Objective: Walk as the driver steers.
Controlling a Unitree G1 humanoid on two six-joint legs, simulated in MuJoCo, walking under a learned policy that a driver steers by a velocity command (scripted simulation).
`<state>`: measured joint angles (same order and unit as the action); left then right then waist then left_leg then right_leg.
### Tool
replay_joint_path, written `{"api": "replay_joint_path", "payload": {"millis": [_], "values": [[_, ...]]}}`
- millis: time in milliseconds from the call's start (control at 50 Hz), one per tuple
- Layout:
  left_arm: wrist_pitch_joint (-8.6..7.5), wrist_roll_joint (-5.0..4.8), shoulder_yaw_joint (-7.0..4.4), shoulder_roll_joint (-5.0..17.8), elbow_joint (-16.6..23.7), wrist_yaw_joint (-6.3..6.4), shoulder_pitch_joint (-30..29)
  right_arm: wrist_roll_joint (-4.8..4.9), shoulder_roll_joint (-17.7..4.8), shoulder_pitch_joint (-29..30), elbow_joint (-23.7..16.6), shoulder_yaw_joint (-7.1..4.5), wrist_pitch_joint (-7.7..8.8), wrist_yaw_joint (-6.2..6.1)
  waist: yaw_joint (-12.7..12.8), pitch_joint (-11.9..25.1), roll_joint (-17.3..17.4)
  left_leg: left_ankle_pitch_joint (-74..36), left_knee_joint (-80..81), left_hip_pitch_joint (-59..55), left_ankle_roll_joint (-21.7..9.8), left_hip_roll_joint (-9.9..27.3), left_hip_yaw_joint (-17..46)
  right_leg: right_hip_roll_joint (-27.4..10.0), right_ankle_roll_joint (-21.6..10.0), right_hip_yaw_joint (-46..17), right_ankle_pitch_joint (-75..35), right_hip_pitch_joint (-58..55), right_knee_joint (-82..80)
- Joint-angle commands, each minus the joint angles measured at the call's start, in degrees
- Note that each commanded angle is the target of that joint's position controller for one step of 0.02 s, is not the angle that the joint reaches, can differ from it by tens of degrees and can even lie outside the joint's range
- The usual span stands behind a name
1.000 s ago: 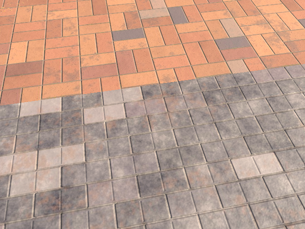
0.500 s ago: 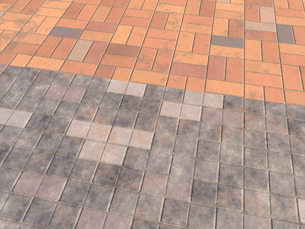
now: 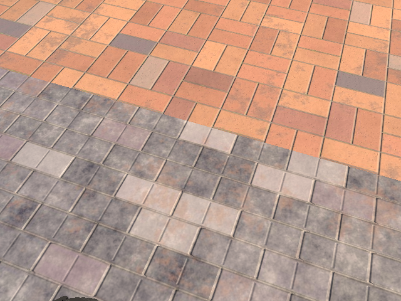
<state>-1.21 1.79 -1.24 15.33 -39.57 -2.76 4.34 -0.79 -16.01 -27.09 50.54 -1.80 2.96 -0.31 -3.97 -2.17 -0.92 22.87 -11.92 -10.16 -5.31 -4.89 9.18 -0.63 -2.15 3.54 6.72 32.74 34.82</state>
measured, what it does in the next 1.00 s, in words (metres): walks ahead: right foot, then left foot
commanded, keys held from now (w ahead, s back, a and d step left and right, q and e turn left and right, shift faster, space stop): w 1.00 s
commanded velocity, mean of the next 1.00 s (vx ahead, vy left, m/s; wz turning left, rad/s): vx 0.49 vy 0.00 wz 0.05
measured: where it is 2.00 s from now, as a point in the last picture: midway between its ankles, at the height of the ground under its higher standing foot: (189, 138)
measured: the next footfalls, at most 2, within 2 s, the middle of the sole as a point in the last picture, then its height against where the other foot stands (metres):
right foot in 0.04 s outside the picture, level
left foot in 0.56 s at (163, 295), level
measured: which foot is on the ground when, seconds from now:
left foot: down 0.00-0.06, up 0.08-0.54, down 0.56-1.00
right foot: up 0.00-0.02, down 0.04-0.58, up 0.60-1.00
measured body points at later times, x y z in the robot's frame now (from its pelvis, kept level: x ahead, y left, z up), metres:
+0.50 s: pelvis +0.28 +0.00 +0.01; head +0.31 +0.00 +0.46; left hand +0.23 +0.25 -0.13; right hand +0.49 -0.22 -0.09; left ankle +0.44 +0.11 -0.70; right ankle +0.16 -0.10 -0.72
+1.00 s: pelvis +0.56 +0.02 +0.01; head +0.58 +0.02 +0.46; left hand +0.74 +0.25 -0.10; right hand +0.50 -0.23 -0.13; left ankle +0.44 +0.10 -0.72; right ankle +0.72 -0.09 -0.69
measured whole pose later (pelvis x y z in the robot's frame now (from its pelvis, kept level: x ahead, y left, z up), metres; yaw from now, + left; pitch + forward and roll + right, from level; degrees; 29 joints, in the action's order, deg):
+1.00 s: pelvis +0.56 +0.02 +0.01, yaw +0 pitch +1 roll +2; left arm -1.6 1.6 -0.8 13.2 -47.6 -2.1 3.6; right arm -1.0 -12.3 -25.4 58.3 -1.5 4.8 0.2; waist -3.3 -2.1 -2.2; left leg 15.8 -9.7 -5.2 -3.7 -4.9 -4.3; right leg -4.7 -2.1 3.2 2.6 33.7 36.8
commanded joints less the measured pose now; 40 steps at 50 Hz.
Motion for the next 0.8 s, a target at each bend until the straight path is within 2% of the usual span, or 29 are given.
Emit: {"api": "replay_joint_path", "payload": {"millis": [20, 40, 60, 80, 100, 120, 140, 160, 220, 280, 340, 380, 440, 500, 520, 540, 560, 580, 600, 620, 640, 660, 680, 700, 740, 800], "values": [[-1.39, -0.49, -2.83, 8.11, -0.61, 2.0, 12.64, -0.45, -10.95, 2.82, -2.01, -2.35, 0.89, -0.46, 9.68, 5.29, 5.33, -64.63, -20.05, 8.73, -2.26, 12.56, 0.76, 4.55, -3.82, 1.55, 2.48, -23.11, -4.99], [-1.88, 0.39, -3.63, 10.72, -2.5, 3.04, 21.42, -0.31, -9.22, 2.36, -2.46, -1.78, 1.11, -0.23, 13.2, 11.24, 2.3, -51.53, -34.61, 17.33, -1.53, 10.0, -0.63, -2.91, -5.83, -5.99, 7.49, -36.98, -6.42], [-2.01, 1.79, -5.36, 17.73, -2.89, 3.33, 25.99, 1.58, -3.02, -3.93, -4.02, -0.56, 1.22, 0.29, 10.73, 19.59, -12.15, -16.06, -58.16, 34.6, 1.37, -0.53, -4.87, -20.09, -13.21, -35.31, 20.19, -50.98, -11.34], [-1.63, -0.11, -4.58, 14.15, -3.7, 2.48, 22.62, -0.19, -6.7, -1.76, -3.38, -1.18, 1.32, 0.31, 9.35, 17.3, -9.69, 3.76, -64.08, 41.05, 0.2, -2.55, -0.82, -21.98, -14.08, -49.5, 21.69, -45.79, -20.5], [-1.58, -0.87, -3.83, 10.79, -2.92, 2.3, 15.81, -0.57, -7.37, 2.19, -4.09, -1.49, 1.16, 0.53, 6.32, 7.5, -5.34, -0.29, -64.94, 43.63, -0.27, 1.43, -0.77, -20.73, -13.65, -40.58, 24.83, -36.78, -20.81], [-1.88, -0.84, -3.04, 7.26, -2.67, 2.0, 12.49, -0.83, -7.03, 5.21, -4.28, -1.09, 1.23, 0.96, 5.82, 3.15, -0.95, -3.68, -61.82, 42.96, -0.56, 3.88, -1.96, -18.2, -12.74, -33.04, 20.93, -30.0, -22.14], [-2.24, -0.6, -2.52, 5.89, -3.24, 2.08, 11.39, -0.92, -5.87, 6.2, -4.4, -0.92, 0.94, 1.35, 4.46, 0.9, -1.45, -4.59, -58.76, 41.83, -0.59, 5.65, -2.93, -15.31, -11.34, -27.0, 16.15, -25.81, -23.45], [-2.64, -0.7, -2.1, 4.9, -4.16, 2.2, 11.31, -1.41, -5.31, 5.64, -4.21, -0.68, 0.34, 1.62, 3.17, -0.03, -2.68, -4.99, -56.42, 39.67, -0.02, 6.86, -3.63, -13.28, -10.4, -22.63, 11.17, -22.27, -24.62], [-4.23, -1.12, -2.11, 5.32, -6.48, 1.78, 13.73, -1.68, -3.66, 5.83, -3.61, -0.12, -0.79, 2.26, 2.22, -0.24, -3.0, -7.4, -52.73, 39.96, 1.39, 8.3, -5.98, -11.71, -11.18, -16.23, 1.23, -20.53, -27.12], [-4.57, -1.4, -2.21, 5.71, -8.42, 1.6, 16.11, -1.73, -3.15, 13.72, -6.05, 0.34, -0.89, 2.57, 3.3, -2.48, -2.14, -13.8, -44.9, 46.14, 3.3, 10.62, -8.31, -10.41, -11.35, -11.96, -1.47, -22.34, -30.01], [-4.55, -1.72, -2.17, 5.65, -9.94, 1.48, 17.9, -1.38, -1.57, 20.95, -8.1, 1.17, -0.52, 2.93, 4.87, -2.86, -2.08, -20.89, -33.0, 44.79, 4.45, 10.3, -10.82, -7.79, -9.74, -7.11, -7.13, -23.34, -29.57], [-4.6, -1.71, -2.3, 6.31, -10.99, 1.57, 19.73, -1.06, -1.09, 24.74, -8.99, 1.52, -0.36, 3.05, 6.15, -2.62, -2.21, -23.86, -26.98, 42.32, 4.53, 9.25, -12.24, -7.79, -9.02, -5.71, -10.64, -24.67, -28.68], [-4.29, -1.35, -2.32, 6.88, -12.55, 1.95, 22.12, -0.96, -1.98, 27.93, -9.98, 1.33, -0.19, 2.73, 7.06, -2.49, -2.34, -23.21, -22.68, 41.55, 3.44, 8.28, -12.5, -10.25, -8.52, -6.39, -16.3, -30.3, -26.26], [-3.72, -0.84, -2.48, 7.73, -13.46, 2.56, 21.63, -1.23, -3.3, 26.41, -9.81, 0.7, 0.2, 2.23, 5.53, -1.54, -3.03, -16.14, -19.18, 38.08, 1.11, 6.25, -12.83, -12.03, -7.44, -6.51, -27.32, -35.87, -20.33], [-3.48, -0.7, -2.56, 8.16, -13.65, 2.71, 21.06, -1.41, -4.07, 22.09, -8.43, 0.21, 0.5, 1.91, 3.53, 0.69, -3.27, -13.8, -17.4, 32.68, 0.09, 4.53, -13.36, -11.57, -6.69, -5.81, -34.45, -36.63, -14.67], [-3.17, -0.76, -2.41, 7.92, -13.89, 2.75, 20.78, -1.84, -5.15, 13.68, -5.51, -0.5, 1.1, 1.44, -0.09, 5.18, -1.78, -14.69, -13.83, 22.33, -1.47, 3.16, -13.93, -9.46, -5.62, -3.77, -36.82, -34.8, -4.55], [-3.28, -1.06, -1.8, 6.41, -12.63, 2.73, 20.39, -2.96, -8.52, 3.46, -3.01, -1.66, 1.61, 0.71, -3.99, 11.91, 1.45, -11.24, -13.43, 7.7, -4.21, 10.93, -5.83, -7.22, -4.55, -2.03, -24.75, -25.45, 9.81], [-3.44, -3.0, -0.29, -0.08, -10.55, 2.12, 26.28, -3.64, -15.14, -1.6, -2.31, -3.67, 1.2, 0.11, -2.29, 20.22, 15.36, -4.76, -9.96, -9.98, -12.0, 28.3, 21.85, 2.44, -1.42, 1.81, 7.99, -3.99, 32.17], [-3.12, -1.3, -1.86, 5.93, -11.64, 2.68, 23.42, -1.18, -12.15, 0.25, -2.13, -3.28, 0.6, 0.5, -2.51, 18.73, 9.01, -5.2, -4.6, -7.12, -12.04, 28.48, 29.85, 3.32, -2.34, -5.6, 22.63, 2.63, 37.8], [-3.16, -1.21, -2.3, 6.38, -10.37, 2.53, 18.74, -0.45, -9.59, 5.87, -2.44, -2.6, 0.53, 0.6, -0.1, 9.4, 6.01, -6.35, -4.22, 0.63, -10.34, 25.69, 19.38, 0.09, -2.86, -7.06, 17.78, 5.22, 38.25], [-3.47, -1.39, -1.88, 5.09, -9.97, 2.18, 16.65, -0.54, -6.35, 9.45, -2.81, -1.85, 0.9, 0.86, 1.31, 5.34, 4.12, -11.77, -2.21, 7.73, -8.95, 23.21, 12.91, -2.01, -2.83, -6.86, 13.64, 3.69, 35.11], [-3.04, -1.12, -1.85, 4.29, -10.26, 1.95, 16.1, -0.45, -4.76, 11.0, -2.6, -1.41, 1.3, 0.85, 2.85, 2.87, 4.51, -15.09, -0.52, 12.41, -7.05, 20.46, 7.86, -3.5, -2.54, -6.44, 11.88, 1.43, 31.95], [-2.23, -0.2, -1.69, 3.71, -10.75, 1.66, 17.22, -0.16, -3.51, 11.73, -1.95, -1.04, 1.59, 0.72, 4.5, 1.73, 5.62, -17.83, 0.93, 16.33, -5.75, 18.31, 4.12, -4.34, -1.77, -6.05, 10.83, -1.41, 29.82], [-1.53, 0.19, -1.55, 2.9, -11.31, 1.28, 17.83, -0.22, -3.2, 11.27, -1.45, -0.92, 2.02, 0.71, 5.07, 1.95, 5.88, -20.53, 1.82, 17.91, -5.66, 17.4, 2.16, -4.3, -1.17, -5.45, 9.92, -3.23, 29.28], [-0.79, 0.33, -1.5, 2.34, -10.82, 0.73, 16.31, 0.24, -4.12, 9.28, 0.03, -1.26, 2.8, 0.73, 5.74, 1.39, 5.13, -24.4, 3.46, 18.2, -6.44, 16.62, -0.44, -4.72, -0.18, -4.38, 7.6, -1.77, 27.81], [-0.47, 0.39, -1.4, 2.39, -8.57, 0.51, 9.13, 0.38, -4.41, 6.36, 1.91, -1.42, 2.89, 0.72, 4.7, -1.18, 4.32, -25.35, 5.82, 16.88, -6.9, 15.73, -3.05, -6.19, 1.29, -3.07, 1.67, 3.9, 22.36]]}}
Over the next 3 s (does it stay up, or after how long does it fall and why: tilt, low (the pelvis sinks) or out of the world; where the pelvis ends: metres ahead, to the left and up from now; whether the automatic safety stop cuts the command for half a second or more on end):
stays up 1.62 -0.13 0.02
